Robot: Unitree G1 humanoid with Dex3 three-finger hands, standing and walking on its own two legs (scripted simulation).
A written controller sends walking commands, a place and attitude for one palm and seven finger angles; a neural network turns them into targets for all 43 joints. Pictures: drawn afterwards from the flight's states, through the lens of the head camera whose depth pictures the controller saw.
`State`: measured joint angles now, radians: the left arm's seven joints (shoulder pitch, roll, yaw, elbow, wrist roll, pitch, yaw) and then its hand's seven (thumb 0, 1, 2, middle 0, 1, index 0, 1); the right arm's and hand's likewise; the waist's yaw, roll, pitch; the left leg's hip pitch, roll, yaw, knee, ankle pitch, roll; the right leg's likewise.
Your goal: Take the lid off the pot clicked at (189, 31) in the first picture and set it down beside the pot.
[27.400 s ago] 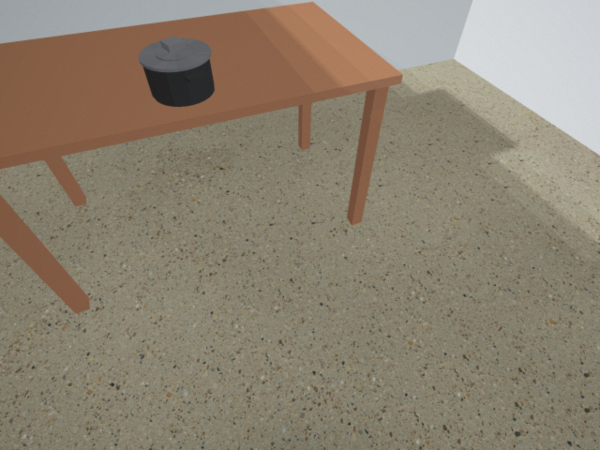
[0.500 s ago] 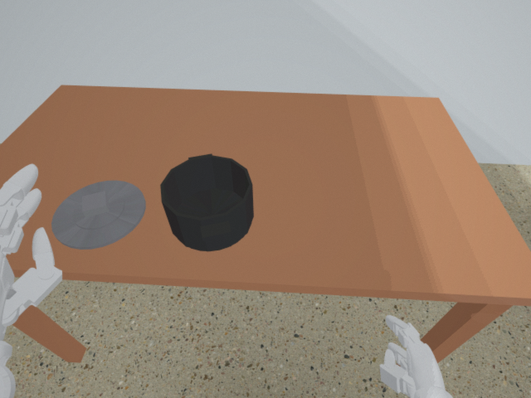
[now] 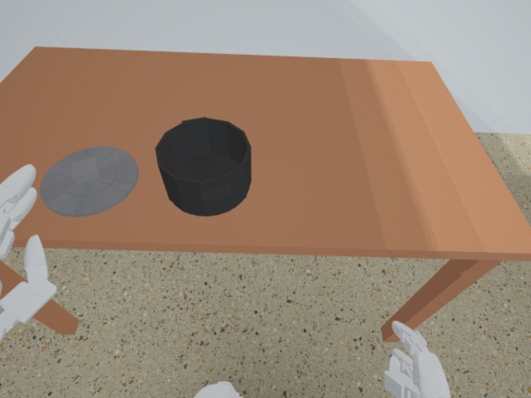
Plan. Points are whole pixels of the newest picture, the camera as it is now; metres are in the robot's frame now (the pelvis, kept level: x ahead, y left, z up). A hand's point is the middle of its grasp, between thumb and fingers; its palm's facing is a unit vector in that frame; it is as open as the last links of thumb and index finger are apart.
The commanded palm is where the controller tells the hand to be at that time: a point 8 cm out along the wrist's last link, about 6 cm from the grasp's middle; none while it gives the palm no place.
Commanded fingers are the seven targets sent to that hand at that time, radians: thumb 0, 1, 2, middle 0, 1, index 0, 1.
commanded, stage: step back with the hand held close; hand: left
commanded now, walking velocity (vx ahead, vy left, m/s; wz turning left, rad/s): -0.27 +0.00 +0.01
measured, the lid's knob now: (86, 170) +0.50 +0.40 -0.01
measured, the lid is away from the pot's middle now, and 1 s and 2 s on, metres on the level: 0.24 0.24 0.24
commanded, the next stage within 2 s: stop stepping back and stand still in 1.04 s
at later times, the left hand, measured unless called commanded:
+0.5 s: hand (28, 329) +0.15 +0.23 +0.18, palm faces +0.29 -0.86 -0.42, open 7.4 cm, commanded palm +0.09 +0.28 +0.19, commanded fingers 0.00 0.90 0.90 -0.20 -0.30 -0.20 -0.30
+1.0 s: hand out of the picture +0.11 +0.24 +0.18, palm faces +0.26 -0.88 -0.39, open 7.4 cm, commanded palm +0.04 +0.29 +0.19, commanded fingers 0.00 0.90 0.90 -0.20 -0.30 -0.20 -0.30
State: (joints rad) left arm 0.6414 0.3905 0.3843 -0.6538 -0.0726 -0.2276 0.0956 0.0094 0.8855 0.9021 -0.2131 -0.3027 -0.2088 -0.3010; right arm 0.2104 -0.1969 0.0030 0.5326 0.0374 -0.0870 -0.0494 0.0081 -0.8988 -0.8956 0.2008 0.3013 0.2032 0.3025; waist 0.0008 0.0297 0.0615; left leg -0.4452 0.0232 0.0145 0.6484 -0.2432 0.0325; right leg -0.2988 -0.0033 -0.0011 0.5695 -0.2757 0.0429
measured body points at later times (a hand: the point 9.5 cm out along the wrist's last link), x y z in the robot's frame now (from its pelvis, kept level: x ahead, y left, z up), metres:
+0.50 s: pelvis -0.04 +0.00 -0.01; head -0.02 +0.03 +0.44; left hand +0.13 +0.27 +0.20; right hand +0.13 -0.24 -0.07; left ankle +0.08 +0.09 -0.72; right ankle -0.01 -0.14 -0.72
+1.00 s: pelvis -0.11 +0.02 +0.01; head -0.07 +0.05 +0.45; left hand +0.09 +0.28 +0.21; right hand +0.05 -0.21 -0.06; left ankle +0.00 +0.11 -0.72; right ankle -0.11 -0.13 -0.70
